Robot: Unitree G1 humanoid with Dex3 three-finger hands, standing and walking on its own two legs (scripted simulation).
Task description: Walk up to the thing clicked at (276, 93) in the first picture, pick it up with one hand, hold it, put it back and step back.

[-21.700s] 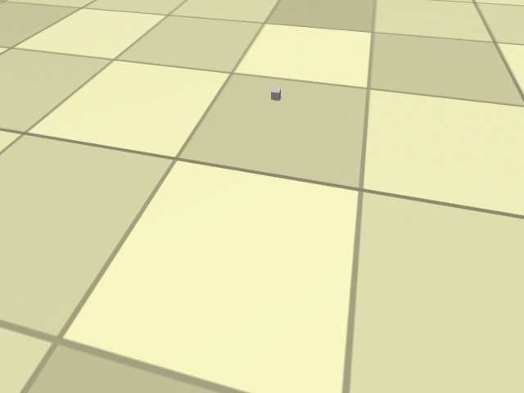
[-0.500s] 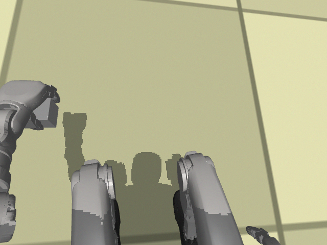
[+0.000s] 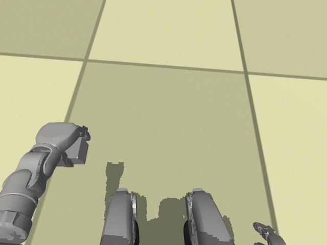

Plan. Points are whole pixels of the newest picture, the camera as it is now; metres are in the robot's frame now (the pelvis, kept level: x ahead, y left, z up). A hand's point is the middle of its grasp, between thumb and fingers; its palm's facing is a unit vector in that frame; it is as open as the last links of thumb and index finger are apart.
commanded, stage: lift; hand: left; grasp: from above
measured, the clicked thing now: (72, 150) +0.39 +0.25 -0.10
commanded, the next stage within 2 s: hold in 0.72 s
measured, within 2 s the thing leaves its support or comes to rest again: neither
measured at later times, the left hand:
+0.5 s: hand (50, 139) +0.35 +0.24 +0.06, palm faces -0.46 -0.02 -0.89, open 8.7 cm
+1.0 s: hand (38, 113) +0.37 +0.23 +0.12, palm faces -0.49 -0.02 -0.87, open 8.7 cm
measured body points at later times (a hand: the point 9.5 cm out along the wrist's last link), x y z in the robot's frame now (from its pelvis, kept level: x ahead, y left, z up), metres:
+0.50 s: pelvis +0.04 +0.00 +0.13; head +0.11 +0.00 +0.58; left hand +0.37 +0.23 +0.11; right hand +0.14 -0.27 +0.01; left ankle +0.10 +0.12 -0.53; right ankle +0.08 -0.15 -0.53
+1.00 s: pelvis +0.08 +0.00 +0.18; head +0.12 -0.01 +0.63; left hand +0.40 +0.23 +0.17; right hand +0.20 -0.26 +0.06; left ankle +0.10 +0.12 -0.53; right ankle +0.08 -0.15 -0.53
